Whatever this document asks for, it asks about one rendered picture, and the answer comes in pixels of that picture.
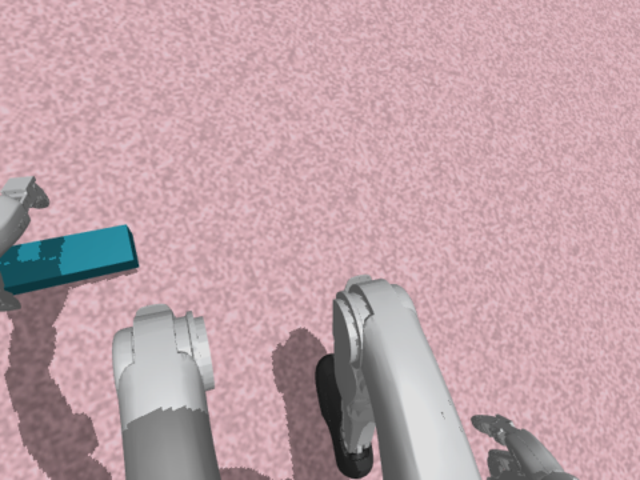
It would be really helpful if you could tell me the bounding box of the right robot hand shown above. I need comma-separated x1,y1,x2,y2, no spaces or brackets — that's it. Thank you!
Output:
471,414,565,480

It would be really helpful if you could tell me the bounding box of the carton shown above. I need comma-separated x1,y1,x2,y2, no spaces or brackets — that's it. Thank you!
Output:
0,225,139,295

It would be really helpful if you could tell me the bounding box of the right robot foot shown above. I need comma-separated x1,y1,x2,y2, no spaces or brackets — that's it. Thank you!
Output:
315,353,373,479

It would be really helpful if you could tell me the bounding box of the left robot hand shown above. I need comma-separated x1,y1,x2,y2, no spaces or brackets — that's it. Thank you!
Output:
0,176,50,312

